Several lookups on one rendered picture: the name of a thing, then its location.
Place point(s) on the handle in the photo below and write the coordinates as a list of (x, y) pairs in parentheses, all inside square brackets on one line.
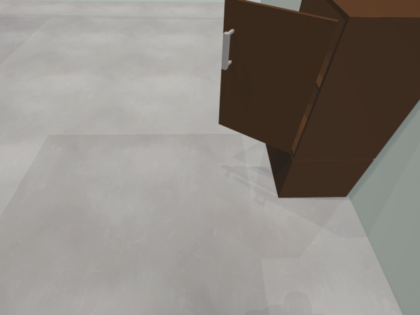
[(225, 49)]

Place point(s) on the cupboard door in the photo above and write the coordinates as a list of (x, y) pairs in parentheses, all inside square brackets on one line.
[(276, 55)]

